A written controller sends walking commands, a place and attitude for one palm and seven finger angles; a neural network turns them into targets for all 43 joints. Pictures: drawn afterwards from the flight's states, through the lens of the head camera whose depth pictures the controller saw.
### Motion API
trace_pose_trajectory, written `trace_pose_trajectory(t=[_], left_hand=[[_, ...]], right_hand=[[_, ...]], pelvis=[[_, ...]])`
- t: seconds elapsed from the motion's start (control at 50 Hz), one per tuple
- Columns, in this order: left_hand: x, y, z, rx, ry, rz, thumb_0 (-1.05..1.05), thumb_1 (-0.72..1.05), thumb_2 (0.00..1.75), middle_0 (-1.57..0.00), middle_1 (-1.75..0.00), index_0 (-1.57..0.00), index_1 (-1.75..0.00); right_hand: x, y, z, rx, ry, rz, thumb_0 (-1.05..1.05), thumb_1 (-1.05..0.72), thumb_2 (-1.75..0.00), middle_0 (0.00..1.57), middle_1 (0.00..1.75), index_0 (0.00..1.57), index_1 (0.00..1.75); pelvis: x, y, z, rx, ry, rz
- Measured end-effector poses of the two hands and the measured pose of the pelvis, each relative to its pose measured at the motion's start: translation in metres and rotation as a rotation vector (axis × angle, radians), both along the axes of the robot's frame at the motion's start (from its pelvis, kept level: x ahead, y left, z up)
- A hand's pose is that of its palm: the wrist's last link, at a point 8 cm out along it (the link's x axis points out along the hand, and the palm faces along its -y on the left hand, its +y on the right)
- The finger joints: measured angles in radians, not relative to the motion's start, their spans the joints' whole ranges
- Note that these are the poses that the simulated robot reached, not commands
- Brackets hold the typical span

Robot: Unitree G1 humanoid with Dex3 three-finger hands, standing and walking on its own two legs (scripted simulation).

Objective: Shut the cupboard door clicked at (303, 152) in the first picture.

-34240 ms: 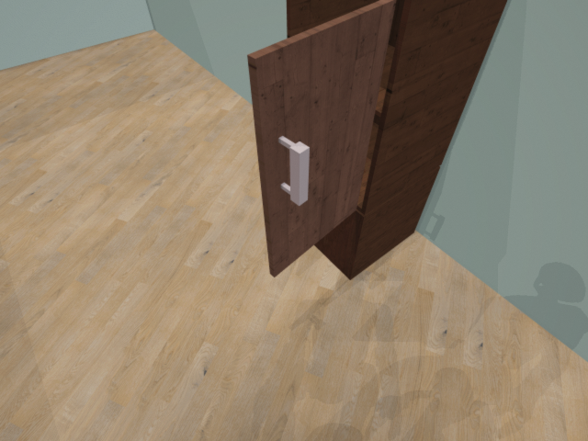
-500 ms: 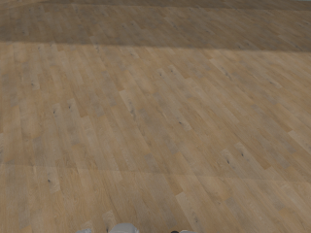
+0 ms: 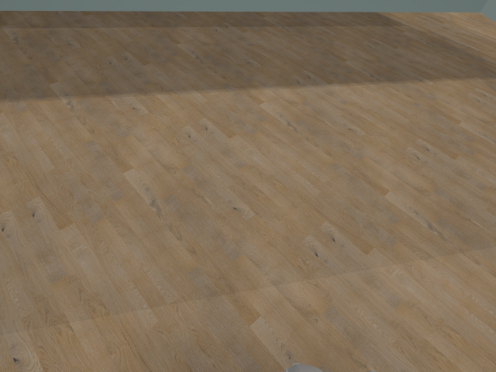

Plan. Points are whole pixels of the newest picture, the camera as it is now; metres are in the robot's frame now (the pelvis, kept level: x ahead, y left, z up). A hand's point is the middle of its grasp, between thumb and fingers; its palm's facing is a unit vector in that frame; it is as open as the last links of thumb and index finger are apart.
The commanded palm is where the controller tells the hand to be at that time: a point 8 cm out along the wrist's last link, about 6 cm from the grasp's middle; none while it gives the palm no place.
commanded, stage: turn to face it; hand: left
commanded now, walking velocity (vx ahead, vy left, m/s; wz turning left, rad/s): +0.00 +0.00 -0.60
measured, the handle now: out of the picture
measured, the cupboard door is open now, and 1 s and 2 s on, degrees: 63 63 63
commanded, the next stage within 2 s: none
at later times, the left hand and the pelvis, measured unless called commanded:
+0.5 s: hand (164, 365) +0.15 +0.16 -0.19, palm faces -0.28 -0.94 -0.20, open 7.4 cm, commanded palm none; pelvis +0.02 -0.01 -0.02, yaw -18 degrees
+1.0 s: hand (213, 330) +0.22 +0.08 -0.16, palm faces -0.56 -0.78 -0.28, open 7.4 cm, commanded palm none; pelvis +0.01 -0.03 -0.02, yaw -36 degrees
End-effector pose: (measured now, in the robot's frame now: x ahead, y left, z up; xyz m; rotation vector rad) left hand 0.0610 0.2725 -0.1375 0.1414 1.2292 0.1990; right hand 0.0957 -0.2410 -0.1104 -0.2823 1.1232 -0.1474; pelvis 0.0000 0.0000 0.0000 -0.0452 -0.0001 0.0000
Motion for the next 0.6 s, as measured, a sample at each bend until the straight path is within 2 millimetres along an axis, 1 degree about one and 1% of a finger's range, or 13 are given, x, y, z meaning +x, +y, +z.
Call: trace_pose_trajectory(t=[0.04, 0.1, 0.14, 0.18, 0.22, 0.26, 0.36, 0.44, 0.52, 0.56, 0.6], left_hand=[[0.016, -0.005, 0.003, 0.009, -0.007, -0.045, 0.00, 0.91, 0.90, -0.19, -0.30, -0.20, -0.29], [0.041, -0.018, 0.005, 0.024, -0.027, -0.118, 0.00, 0.91, 0.90, -0.19, -0.30, -0.20, -0.29], [0.058, -0.031, 0.006, 0.036, -0.051, -0.165, 0.00, 0.91, 0.90, -0.19, -0.30, -0.20, -0.29], [0.072, -0.043, 0.002, 0.055, -0.087, -0.209, 0.00, 0.91, 0.90, -0.19, -0.30, -0.20, -0.29], [0.078, -0.054, 0.004, 0.060, -0.095, -0.238, 0.00, 0.91, 0.90, -0.19, -0.30, -0.20, -0.29], [0.079, -0.062, 0.007, 0.058, -0.086, -0.259, 0.00, 0.90, 0.90, -0.20, -0.30, -0.20, -0.29], [0.080, -0.073, 0.005, 0.034, -0.038, -0.309, 0.00, 0.90, 0.90, -0.20, -0.30, -0.20, -0.29], [0.087, -0.071, -0.005, 0.005, -0.013, -0.347, 0.00, 0.90, 0.90, -0.20, -0.30, -0.21, -0.30], [0.103, -0.061, -0.022, -0.022, 0.002, -0.371, 0.00, 0.90, 0.90, -0.20, -0.30, -0.21, -0.30], [0.112, -0.058, -0.024, -0.024, 0.012, -0.394, 0.00, 0.90, 0.90, -0.20, -0.30, -0.20, -0.29], [0.121, -0.057, -0.020, -0.024, 0.014, -0.422, 0.00, 0.90, 0.90, -0.20, -0.30, -0.20, -0.29]], right_hand=[[-0.015, -0.009, -0.004, 0.003, 0.018, -0.044, 0.01, -0.91, -0.90, 0.21, 0.30, 0.20, 0.30], [-0.040, -0.026, -0.014, 0.014, 0.052, -0.116, 0.01, -0.91, -0.90, 0.21, 0.30, 0.20, 0.30], [-0.057, -0.040, -0.024, 0.023, 0.076, -0.163, 0.01, -0.91, -0.90, 0.21, 0.30, 0.20, 0.30], [-0.072, -0.055, -0.037, 0.029, 0.100, -0.206, 0.01, -0.91, -0.90, 0.21, 0.30, 0.20, 0.30], [-0.083, -0.064, -0.042, 0.023, 0.132, -0.244, 0.01, -0.91, -0.90, 0.21, 0.30, 0.20, 0.30], [-0.089, -0.068, -0.040, 0.019, 0.142, -0.272, 0.01, -0.91, -0.90, 0.20, 0.30, 0.20, 0.30], [-0.087, -0.065, -0.024, 0.020, 0.102, -0.312, 0.01, -0.91, -0.90, 0.20, 0.30, 0.20, 0.30], [-0.080, -0.055, -0.017, 0.010, 0.059, -0.338, 0.01, -0.91, -0.90, 0.20, 0.30, 0.20, 0.30], [-0.077, -0.039, -0.016, -0.019, 0.016, -0.367, 0.01, -0.91, -0.90, 0.20, 0.30, 0.20, 0.30], [-0.083, -0.029, -0.012, -0.021, 0.016, -0.378, 0.01, -0.91, -0.90, 0.20, 0.30, 0.20, 0.30], [-0.091, -0.021, -0.007, -0.018, 0.024, -0.396, 0.01, -0.91, -0.90, 0.20, 0.30, 0.20, 0.30]], pelvis=[[0.001, -0.003, -0.001, 0.000, 0.001, -0.028], [0.002, -0.011, -0.005, 0.005, 0.002, -0.071], [0.003, -0.020, -0.010, 0.014, 0.002, -0.098], [0.004, -0.028, -0.021, 0.032, 0.007, -0.126], [0.003, -0.030, -0.021, 0.024, 0.004, -0.147], [0.003, -0.030, -0.017, 0.027, 0.005, -0.167], [0.005, -0.029, -0.009, 0.046, 0.008, -0.224], [0.010, -0.020, -0.010, 0.046, 0.011, -0.271], [0.018, -0.004, -0.019, 0.030, 0.017, -0.321], [0.019, 0.000, -0.017, 0.029, 0.008, -0.355], [0.020, 0.001, -0.012, 0.020, 0.007, -0.382]])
